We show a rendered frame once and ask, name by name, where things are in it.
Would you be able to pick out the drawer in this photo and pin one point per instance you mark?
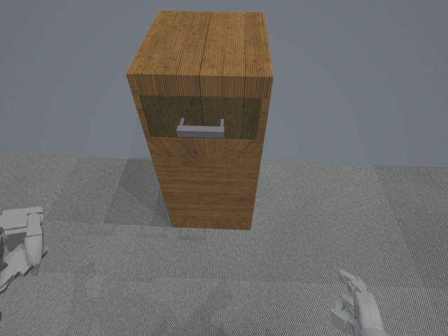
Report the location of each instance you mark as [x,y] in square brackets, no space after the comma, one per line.
[240,114]

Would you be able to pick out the cabinet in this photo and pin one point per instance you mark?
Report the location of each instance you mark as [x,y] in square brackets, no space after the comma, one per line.
[206,183]

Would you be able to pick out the right robot hand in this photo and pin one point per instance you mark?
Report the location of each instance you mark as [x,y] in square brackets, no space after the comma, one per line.
[361,312]

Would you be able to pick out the handle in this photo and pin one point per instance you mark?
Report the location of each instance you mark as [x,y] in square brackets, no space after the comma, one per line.
[200,131]

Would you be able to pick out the left robot hand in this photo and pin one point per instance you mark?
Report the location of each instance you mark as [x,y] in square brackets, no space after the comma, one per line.
[21,233]

